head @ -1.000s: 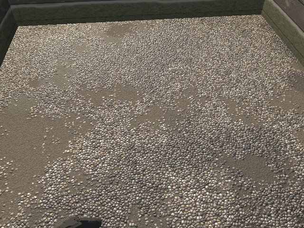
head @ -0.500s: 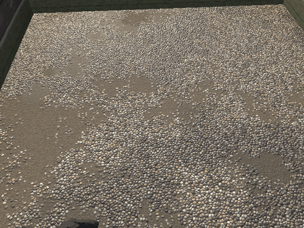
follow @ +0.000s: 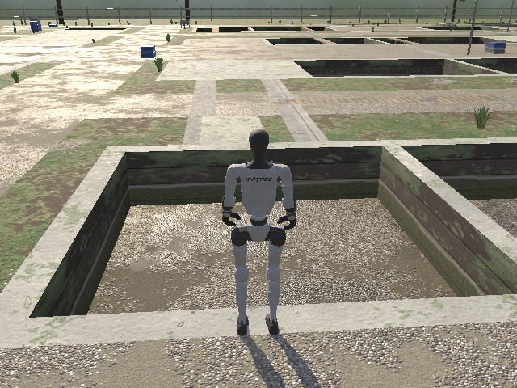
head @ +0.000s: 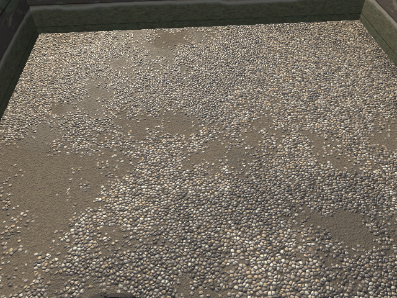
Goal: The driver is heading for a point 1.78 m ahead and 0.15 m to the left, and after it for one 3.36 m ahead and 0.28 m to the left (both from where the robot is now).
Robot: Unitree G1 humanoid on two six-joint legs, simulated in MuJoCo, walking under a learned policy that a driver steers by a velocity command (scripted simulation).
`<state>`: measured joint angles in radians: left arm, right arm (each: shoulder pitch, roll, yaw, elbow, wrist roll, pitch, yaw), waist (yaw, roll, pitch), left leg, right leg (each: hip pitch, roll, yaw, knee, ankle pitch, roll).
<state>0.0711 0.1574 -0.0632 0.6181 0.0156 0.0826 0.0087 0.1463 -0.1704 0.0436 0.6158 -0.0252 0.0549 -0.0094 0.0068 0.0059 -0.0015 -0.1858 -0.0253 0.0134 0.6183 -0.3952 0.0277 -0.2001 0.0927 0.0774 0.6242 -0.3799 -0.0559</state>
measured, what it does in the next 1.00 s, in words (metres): stands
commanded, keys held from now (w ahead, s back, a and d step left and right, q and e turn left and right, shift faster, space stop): w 0.82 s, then no key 0.18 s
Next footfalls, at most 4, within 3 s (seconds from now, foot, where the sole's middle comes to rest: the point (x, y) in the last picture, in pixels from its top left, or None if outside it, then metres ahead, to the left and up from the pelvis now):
none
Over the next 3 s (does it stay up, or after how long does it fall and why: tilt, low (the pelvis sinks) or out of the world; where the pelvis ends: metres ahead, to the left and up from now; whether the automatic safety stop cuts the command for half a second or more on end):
stays up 0.00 -0.01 0.00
